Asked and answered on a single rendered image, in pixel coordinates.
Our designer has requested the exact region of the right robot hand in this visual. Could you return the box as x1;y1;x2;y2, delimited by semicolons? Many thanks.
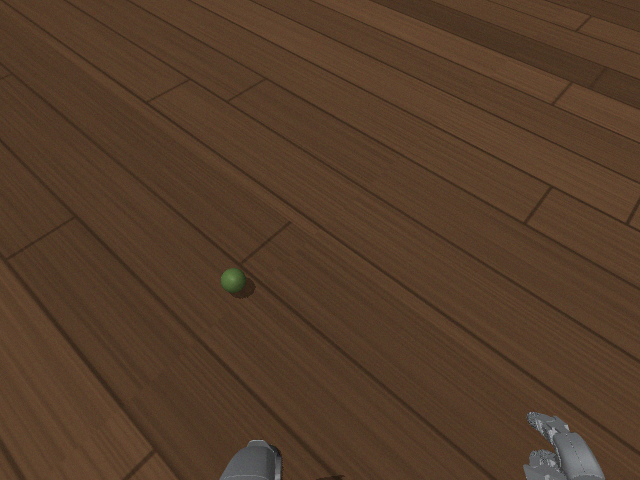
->
523;412;606;480

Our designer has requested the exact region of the ball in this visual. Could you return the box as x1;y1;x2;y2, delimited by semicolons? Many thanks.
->
221;268;246;293

